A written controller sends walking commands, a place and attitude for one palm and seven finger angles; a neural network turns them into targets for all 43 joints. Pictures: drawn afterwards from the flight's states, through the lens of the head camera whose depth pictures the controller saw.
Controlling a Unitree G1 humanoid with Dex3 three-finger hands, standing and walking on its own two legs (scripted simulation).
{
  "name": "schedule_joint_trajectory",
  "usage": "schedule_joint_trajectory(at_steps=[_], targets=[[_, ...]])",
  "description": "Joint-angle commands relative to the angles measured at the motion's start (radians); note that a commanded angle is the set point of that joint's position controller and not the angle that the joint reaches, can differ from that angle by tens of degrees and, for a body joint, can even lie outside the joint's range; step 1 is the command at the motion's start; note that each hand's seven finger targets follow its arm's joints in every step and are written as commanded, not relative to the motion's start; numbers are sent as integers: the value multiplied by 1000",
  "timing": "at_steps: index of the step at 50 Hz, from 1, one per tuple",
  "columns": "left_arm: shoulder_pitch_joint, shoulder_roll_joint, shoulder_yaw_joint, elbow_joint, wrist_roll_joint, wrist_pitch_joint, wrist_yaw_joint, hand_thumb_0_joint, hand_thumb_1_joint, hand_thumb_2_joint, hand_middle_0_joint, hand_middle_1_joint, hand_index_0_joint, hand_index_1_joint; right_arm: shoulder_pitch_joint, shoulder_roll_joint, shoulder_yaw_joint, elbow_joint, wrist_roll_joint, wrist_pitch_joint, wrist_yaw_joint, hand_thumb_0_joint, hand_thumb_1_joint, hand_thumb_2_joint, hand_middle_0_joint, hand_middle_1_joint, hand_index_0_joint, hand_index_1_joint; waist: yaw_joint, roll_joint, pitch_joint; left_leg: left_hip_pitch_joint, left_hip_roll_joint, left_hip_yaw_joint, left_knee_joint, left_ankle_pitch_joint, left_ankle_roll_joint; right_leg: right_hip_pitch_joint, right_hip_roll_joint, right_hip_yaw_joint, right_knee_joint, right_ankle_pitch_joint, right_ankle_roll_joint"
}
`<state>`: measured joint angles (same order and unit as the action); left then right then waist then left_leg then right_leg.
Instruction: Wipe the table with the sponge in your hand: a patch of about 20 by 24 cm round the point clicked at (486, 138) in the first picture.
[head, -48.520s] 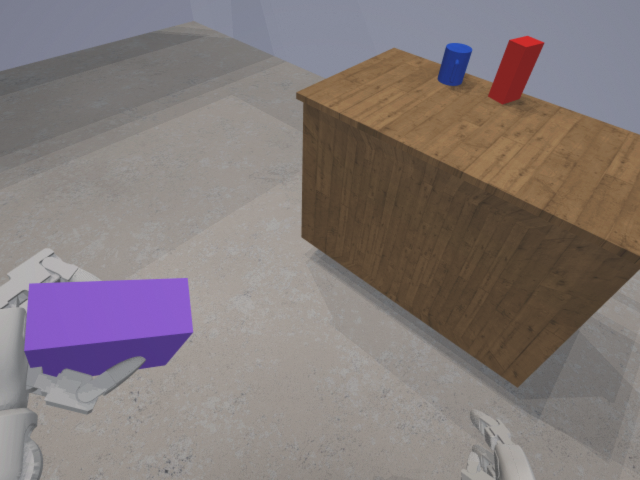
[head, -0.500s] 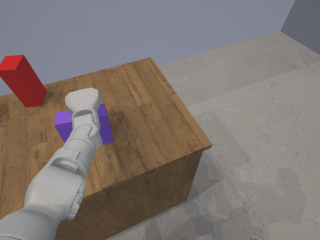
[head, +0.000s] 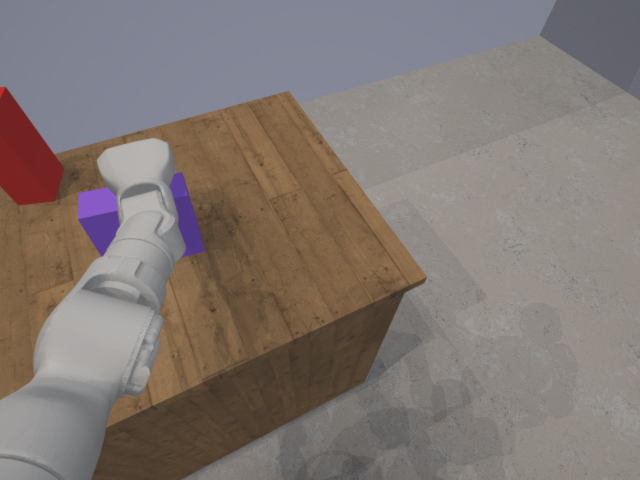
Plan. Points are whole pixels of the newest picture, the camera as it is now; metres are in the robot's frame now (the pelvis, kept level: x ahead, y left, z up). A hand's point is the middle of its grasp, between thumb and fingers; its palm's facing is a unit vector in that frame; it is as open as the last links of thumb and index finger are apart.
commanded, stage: wipe forward along the third lane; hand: left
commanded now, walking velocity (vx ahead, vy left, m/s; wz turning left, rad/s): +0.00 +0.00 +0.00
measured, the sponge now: (151, 233) +0.46 +0.22 +0.00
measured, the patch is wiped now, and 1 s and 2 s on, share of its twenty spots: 0.95 1.00 1.00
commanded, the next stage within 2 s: wipe back along the third lane in 0.14 s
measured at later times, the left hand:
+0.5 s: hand (145, 187) +0.50 +0.22 +0.05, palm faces -0.06 +0.00 -1.00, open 9.6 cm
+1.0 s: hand (155, 212) +0.46 +0.20 +0.06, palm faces -0.03 -0.01 -1.00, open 9.7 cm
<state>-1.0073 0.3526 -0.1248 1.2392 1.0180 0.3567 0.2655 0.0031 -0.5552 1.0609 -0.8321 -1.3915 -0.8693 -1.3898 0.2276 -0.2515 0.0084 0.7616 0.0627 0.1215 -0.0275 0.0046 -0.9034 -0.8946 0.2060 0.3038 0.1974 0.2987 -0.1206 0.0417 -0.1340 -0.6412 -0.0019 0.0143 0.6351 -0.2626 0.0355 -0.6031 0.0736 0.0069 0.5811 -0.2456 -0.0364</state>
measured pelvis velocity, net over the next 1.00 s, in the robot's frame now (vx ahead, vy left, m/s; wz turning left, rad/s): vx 0.04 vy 0.02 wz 0.03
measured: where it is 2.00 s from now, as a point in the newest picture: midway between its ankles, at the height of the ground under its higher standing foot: outside the picture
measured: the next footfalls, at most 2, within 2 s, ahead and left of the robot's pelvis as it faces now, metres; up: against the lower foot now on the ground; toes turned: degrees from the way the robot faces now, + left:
none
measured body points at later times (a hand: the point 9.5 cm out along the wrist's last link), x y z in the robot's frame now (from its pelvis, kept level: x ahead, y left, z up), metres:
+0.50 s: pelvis +0.01 +0.02 +0.00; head +0.09 +0.03 +0.44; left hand +0.50 +0.22 +0.11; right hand +0.03 -0.24 -0.14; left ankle +0.02 +0.10 -0.72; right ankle +0.01 -0.10 -0.72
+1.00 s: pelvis +0.04 +0.02 +0.01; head +0.07 +0.01 +0.46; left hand +0.45 +0.20 +0.11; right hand +0.21 -0.21 -0.11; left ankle +0.02 +0.10 -0.72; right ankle +0.01 -0.10 -0.72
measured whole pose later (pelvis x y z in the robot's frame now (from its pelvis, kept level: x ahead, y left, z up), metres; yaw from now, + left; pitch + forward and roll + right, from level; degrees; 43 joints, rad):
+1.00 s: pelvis +0.04 +0.02 +0.01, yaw +2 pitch +11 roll -1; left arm -0.76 0.16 -0.35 0.93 0.97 0.49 0.29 -0.01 -0.47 1.03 -0.75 -1.46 -0.76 -1.49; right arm 0.09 -0.23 -0.02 0.73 0.06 0.24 0.03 0.00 -0.91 -0.89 0.20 0.30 0.20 0.30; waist 0.01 0.04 -0.17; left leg -0.47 -0.04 0.00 0.58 -0.31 0.05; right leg -0.42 0.04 0.00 0.52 -0.30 -0.02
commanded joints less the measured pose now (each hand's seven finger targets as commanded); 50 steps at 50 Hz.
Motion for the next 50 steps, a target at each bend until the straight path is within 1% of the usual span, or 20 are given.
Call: schedule_joint_trajectory(at_steps=[1,5,8,9,10,12,15,18,19,23,24,27,30,32,34,37,40,41,46,50], targets=[[-417,294,22,-77,69,25,44,0,100,1300,-1200,-1600,-1200,-1600,67,-162,-53,-76,-8,-28,-12,0,-900,-900,200,300,200,300,-20,-54,-342,151,10,-19,-40,126,19,170,-36,21,-58,213,4],[-432,290,19,-63,80,17,43,0,100,1300,-1200,-1600,-1200,-1600,90,-165,-57,-74,-13,-30,-6,0,-900,-900,200,300,200,300,-24,-32,-352,164,14,-26,-30,148,18,137,-28,11,-48,207,-1],[-485,272,-1,-44,81,22,46,0,100,1300,-1200,-1600,-1200,-1600,100,-168,-59,-66,-13,-34,-4,0,-900,-900,200,300,200,300,-47,-16,-323,164,21,-29,-30,125,17,83,-25,5,-53,155,0],[-510,291,18,-55,78,19,44,0,100,1300,-1200,-1600,-1200,-1600,104,-169,-59,-65,-15,-36,-3,0,-900,-900,200,300,200,300,-41,1,-346,173,23,-38,-29,142,15,81,-23,2,-48,158,-6],[-533,296,12,-48,89,19,46,0,100,1300,-1200,-1600,-1200,-1600,116,-173,-62,-57,-16,-36,-4,0,-900,-900,200,300,200,300,-54,3,-352,182,27,-41,-19,147,16,60,-21,0,-39,152,-4],[-527,256,-11,-33,89,21,46,0,100,1300,-1200,-1600,-1200,-1600,128,-169,-64,-58,-19,-40,2,0,-900,-900,200,300,200,300,-56,19,-353,191,28,-44,-16,149,14,36,-16,-10,-39,134,-6],[-458,219,-7,-38,71,15,39,0,100,1300,-1200,-1600,-1200,-1600,130,-163,-71,-65,-21,-39,12,0,-900,-900,200,300,200,300,-27,36,-415,239,34,-52,-6,206,6,49,-11,-15,-27,161,-11],[-411,153,-30,-58,39,5,34,0,100,1300,-1200,-1600,-1200,-1600,125,-155,-74,-69,-21,-37,20,0,-900,-900,200,300,200,300,-22,-2,-416,244,37,-48,-10,211,7,70,-8,-18,-35,179,-7],[-376,155,-9,-61,27,2,33,0,100,1300,-1200,-1600,-1200,-1600,119,-154,-77,-72,-19,-36,20,0,-900,-900,200,300,200,300,-7,-18,-434,244,37,-51,-11,235,7,93,-10,-17,-32,204,-10],[-317,58,-69,-93,8,8,39,0,100,1300,-1200,-1600,-1200,-1600,94,-147,-79,-71,-15,-26,30,0,-900,-900,200,300,200,300,-2,-32,-373,270,42,-48,-29,232,4,81,-8,-24,-48,192,-7],[-294,41,-67,-97,-3,11,40,0,100,1300,-1200,-1600,-1200,-1600,79,-142,-78,-75,-13,-25,32,0,-900,-900,200,300,200,300,13,-6,-369,278,40,-49,-37,249,2,87,-9,-26,-50,199,-13],[-263,28,-76,-102,-14,31,45,0,100,1300,-1200,-1600,-1200,-1600,58,-141,-74,-72,-10,-12,39,0,-900,-900,200,300,200,300,21,-20,-323,285,40,-46,-55,240,1,101,-10,-30,-61,188,-13],[-225,-44,-120,-134,-22,43,41,0,100,1300,-1200,-1600,-1200,-1600,29,-132,-75,-76,-9,-2,43,0,-900,-900,200,300,200,300,33,3,-322,333,43,-52,-59,295,-7,103,-11,-39,-55,211,-19],[-200,-80,-142,-146,-26,50,37,0,100,1300,-1200,-1600,-1200,-1600,9,-129,-75,-78,-9,8,46,0,-900,-900,200,300,200,300,33,-30,-307,347,46,-54,-65,304,-10,108,-12,-43,-61,215,-18],[-154,-84,-122,-197,-43,46,33,0,100,1300,-1200,-1600,-1200,-1600,-19,-125,-77,-93,-9,15,47,0,-900,-900,200,300,200,300,60,-37,-351,369,45,-54,-64,360,-13,154,-16,-36,-53,269,-24],[-104,-163,-186,-242,-57,60,26,0,100,1300,-1200,-1600,-1200,-1600,-54,-114,-74,-104,-7,34,49,0,-900,-900,200,300,200,300,62,-63,-331,391,41,-47,-67,393,-16,178,-20,-40,-61,310,-20],[-67,-171,-189,-300,-58,76,22,0,100,1300,-1200,-1600,-1200,-1600,-86,-115,-75,-112,-6,54,49,0,-900,-900,200,300,200,300,74,-89,-326,409,39,-50,-67,446,-16,212,-23,-37,-61,362,-24],[-80,-156,-182,-305,-50,84,22,0,100,1300,-1200,-1600,-1200,-1600,-100,-116,-73,-110,-6,62,47,0,-900,-900,200,300,200,300,68,-89,-303,409,39,-48,-69,443,-18,211,-26,-36,-65,370,-24],[-60,-193,-223,-375,-43,116,12,0,100,1300,-1200,-1600,-1200,-1600,-154,-107,-68,-123,-5,92,46,0,-900,-900,200,300,200,300,76,-74,-293,430,27,-43,-70,474,-18,245,-30,-33,-69,420,-32],[24,-192,-227,-447,-50,134,-2,0,100,1300,-1200,-1600,-1200,-1600,-200,-105,-62,-150,-3,112,44,0,-900,-900,200,300,200,300,103,-79,-322,435,15,-35,-74,489,-14,316,-37,-23,-69,483,-37]])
